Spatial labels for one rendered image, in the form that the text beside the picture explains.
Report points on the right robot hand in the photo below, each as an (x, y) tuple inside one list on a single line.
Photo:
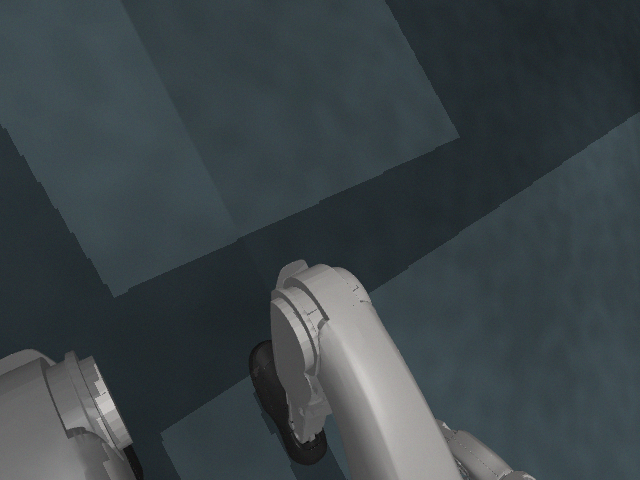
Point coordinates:
[(474, 458)]

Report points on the left robot foot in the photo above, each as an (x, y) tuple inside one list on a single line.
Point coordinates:
[(134, 462)]

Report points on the right robot foot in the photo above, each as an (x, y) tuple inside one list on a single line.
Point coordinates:
[(272, 396)]

